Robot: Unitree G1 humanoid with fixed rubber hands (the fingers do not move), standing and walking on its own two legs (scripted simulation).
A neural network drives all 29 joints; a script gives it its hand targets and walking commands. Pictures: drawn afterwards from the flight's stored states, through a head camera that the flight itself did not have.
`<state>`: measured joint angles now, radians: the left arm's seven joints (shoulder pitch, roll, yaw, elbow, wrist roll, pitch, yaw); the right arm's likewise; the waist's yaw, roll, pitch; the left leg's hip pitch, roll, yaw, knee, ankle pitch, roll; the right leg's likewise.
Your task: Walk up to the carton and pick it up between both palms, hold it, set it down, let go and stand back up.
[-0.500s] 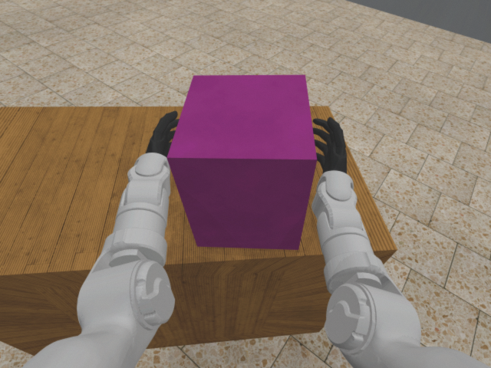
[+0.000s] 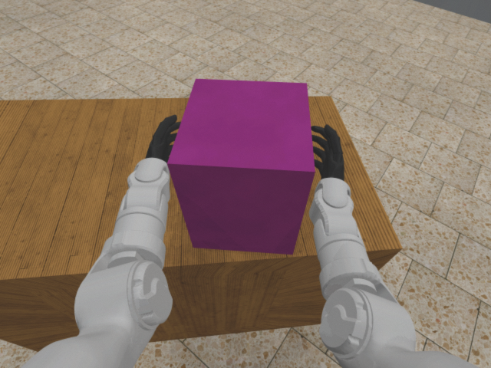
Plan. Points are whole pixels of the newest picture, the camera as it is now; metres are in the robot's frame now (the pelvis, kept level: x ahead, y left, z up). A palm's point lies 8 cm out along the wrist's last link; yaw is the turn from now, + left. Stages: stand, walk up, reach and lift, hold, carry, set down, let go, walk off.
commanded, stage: set down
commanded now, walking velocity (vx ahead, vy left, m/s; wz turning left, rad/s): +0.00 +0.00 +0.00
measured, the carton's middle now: (246, 170) +0.44 -0.01 +0.04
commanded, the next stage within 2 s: none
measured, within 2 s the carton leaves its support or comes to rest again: rests again in 1.88 s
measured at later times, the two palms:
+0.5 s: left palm (156, 168) +0.42 +0.14 +0.08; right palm (327, 182) +0.38 -0.14 +0.09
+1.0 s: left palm (161, 164) +0.43 +0.14 +0.08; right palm (327, 182) +0.39 -0.15 +0.07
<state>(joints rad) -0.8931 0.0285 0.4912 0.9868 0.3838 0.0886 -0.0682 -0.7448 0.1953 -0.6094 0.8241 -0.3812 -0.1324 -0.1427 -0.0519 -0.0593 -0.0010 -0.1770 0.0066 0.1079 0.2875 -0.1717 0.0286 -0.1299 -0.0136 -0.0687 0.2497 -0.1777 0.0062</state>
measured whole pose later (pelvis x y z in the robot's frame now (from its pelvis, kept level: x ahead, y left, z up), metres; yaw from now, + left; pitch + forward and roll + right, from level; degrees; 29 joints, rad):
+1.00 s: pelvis +0.00 +0.00 +0.00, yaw +0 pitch +6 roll +0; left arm -0.92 -0.02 0.61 1.00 0.50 -0.02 -0.09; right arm -0.74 0.24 -0.73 0.79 -0.50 -0.20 -0.12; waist -0.03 -0.06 0.00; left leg -0.24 0.01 0.12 0.30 -0.17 0.03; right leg -0.19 -0.01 -0.08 0.26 -0.17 0.00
